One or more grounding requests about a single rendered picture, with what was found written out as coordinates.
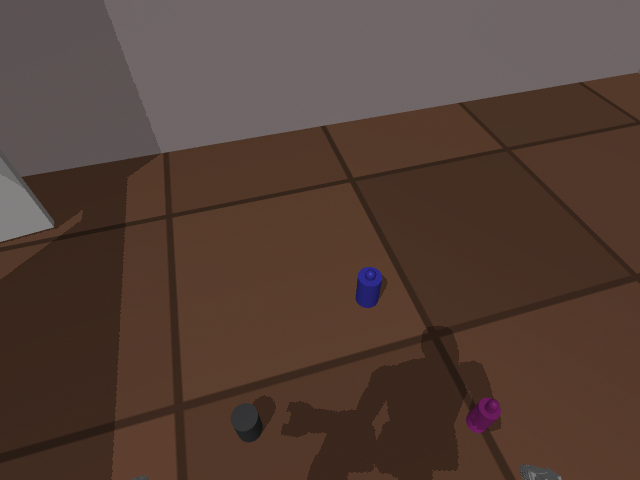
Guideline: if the right robot hand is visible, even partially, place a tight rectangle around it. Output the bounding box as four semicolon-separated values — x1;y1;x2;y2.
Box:
519;464;562;480

